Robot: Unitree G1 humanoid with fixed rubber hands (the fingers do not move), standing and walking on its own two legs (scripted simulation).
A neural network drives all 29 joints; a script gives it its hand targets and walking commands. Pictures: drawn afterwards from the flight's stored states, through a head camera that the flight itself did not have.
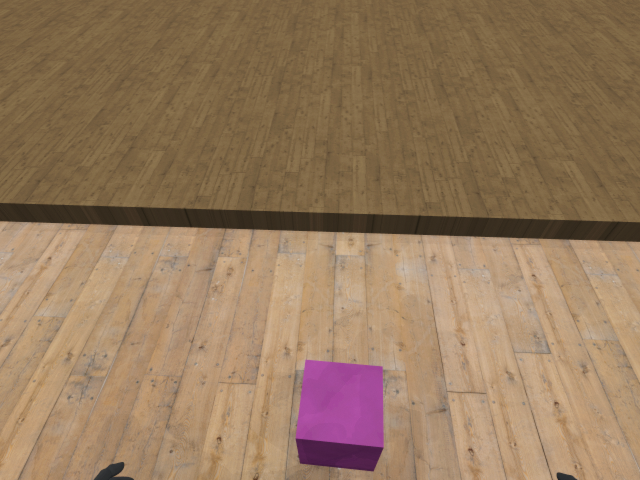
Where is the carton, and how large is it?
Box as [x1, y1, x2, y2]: [296, 360, 383, 470]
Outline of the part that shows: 305,360 296,431 296,443 300,463 373,470 383,447 382,366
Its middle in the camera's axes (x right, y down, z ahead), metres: +0.06 +0.49 +1.08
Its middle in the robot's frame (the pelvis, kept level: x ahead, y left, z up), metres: +0.41 -0.02 -0.66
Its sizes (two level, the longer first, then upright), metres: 0.210 0.200 0.250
